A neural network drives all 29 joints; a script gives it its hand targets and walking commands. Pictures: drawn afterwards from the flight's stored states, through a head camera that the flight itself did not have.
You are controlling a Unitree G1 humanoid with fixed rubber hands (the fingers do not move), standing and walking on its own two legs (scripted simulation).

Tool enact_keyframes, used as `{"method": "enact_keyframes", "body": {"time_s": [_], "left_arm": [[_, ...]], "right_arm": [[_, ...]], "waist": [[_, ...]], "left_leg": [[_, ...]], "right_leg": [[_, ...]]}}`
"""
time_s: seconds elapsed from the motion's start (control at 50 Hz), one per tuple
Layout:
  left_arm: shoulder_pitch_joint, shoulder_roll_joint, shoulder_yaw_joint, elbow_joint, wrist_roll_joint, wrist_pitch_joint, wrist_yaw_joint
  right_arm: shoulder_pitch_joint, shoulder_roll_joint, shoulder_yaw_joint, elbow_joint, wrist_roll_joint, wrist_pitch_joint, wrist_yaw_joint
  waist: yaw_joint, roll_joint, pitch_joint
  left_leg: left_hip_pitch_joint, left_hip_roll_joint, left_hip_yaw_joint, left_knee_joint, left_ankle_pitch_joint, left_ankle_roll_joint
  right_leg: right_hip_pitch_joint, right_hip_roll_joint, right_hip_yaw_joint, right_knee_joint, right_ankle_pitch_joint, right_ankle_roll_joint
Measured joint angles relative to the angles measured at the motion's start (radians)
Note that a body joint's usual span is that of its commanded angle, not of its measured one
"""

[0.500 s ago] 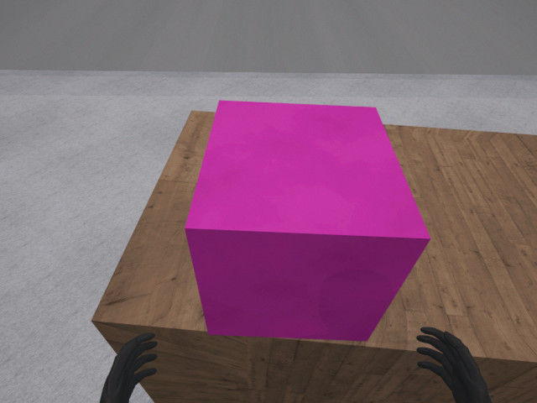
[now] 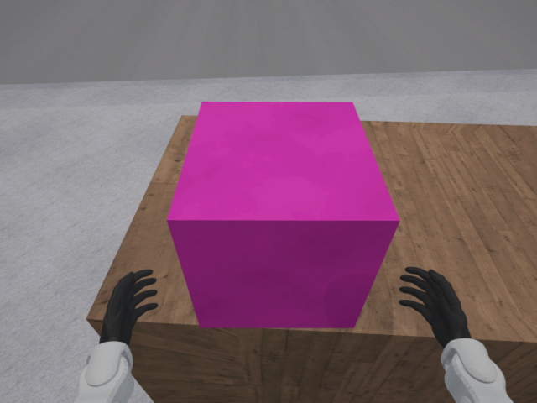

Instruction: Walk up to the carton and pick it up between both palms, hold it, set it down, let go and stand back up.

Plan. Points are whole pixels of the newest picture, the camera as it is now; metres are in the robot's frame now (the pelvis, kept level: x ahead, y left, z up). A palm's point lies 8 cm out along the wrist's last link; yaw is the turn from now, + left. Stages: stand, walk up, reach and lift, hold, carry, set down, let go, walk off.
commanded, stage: reach and lift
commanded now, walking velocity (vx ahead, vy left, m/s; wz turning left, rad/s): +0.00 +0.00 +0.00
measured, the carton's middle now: (277, 213) +0.46 +0.00 +0.03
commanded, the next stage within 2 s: none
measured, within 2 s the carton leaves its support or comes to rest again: neither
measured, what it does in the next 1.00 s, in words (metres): stands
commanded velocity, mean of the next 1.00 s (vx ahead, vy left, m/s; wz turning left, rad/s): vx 0.00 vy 0.00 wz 0.00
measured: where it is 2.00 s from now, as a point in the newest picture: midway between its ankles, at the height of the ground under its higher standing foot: outside the picture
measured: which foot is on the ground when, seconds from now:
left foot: down 0.00-1.00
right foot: down 0.00-1.00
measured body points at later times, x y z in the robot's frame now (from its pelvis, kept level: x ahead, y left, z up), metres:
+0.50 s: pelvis +0.01 +0.00 +0.00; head +0.03 +0.00 +0.45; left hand +0.33 +0.25 +0.09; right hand +0.34 -0.24 +0.07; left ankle -0.02 +0.13 -0.75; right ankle +0.01 -0.12 -0.75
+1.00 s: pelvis +0.01 +0.00 +0.00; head +0.04 +0.01 +0.45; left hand +0.39 +0.26 +0.15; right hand +0.40 -0.25 +0.14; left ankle -0.02 +0.13 -0.75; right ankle +0.01 -0.12 -0.75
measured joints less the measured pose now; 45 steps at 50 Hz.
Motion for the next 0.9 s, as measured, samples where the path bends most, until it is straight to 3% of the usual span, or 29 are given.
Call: {"method": "enact_keyframes", "body": {"time_s": [0.22,0.56,0.74,0.9], "left_arm": [[-0.146,0.033,0.069,-0.109,0.012,0.231,-0.021],[-0.219,0.068,0.152,-0.333,0.005,0.492,-0.062],[-0.319,0.09,0.176,-0.384,0.011,0.621,-0.049],[-0.448,0.126,0.189,-0.343,0.0,0.707,-0.037]], "right_arm": [[-0.13,-0.021,-0.029,-0.077,0.02,0.204,-0.018],[-0.225,-0.101,-0.035,-0.229,0.08,0.37,-0.056],[-0.333,-0.147,-0.036,-0.223,0.121,0.46,-0.052],[-0.461,-0.183,-0.034,-0.167,0.15,0.534,-0.043]], "waist": [[0.002,-0.013,0.004],[-0.017,0.014,0.008],[-0.023,0.003,0.005],[-0.03,-0.001,-0.01]], "left_leg": [[-0.011,0.006,-0.004,-0.043,0.028,-0.006],[-0.044,0.008,-0.017,-0.039,0.013,0.001],[-0.071,0.011,-0.02,-0.031,0.012,0.001],[-0.113,0.011,-0.025,-0.022,0.019,0.0]], "right_leg": [[-0.009,0.008,-0.001,-0.045,0.029,-0.007],[-0.009,0.012,-0.007,-0.104,0.044,0.002],[-0.028,0.015,-0.006,-0.115,0.054,0.002],[-0.067,0.017,-0.008,-0.109,0.061,0.0]]}}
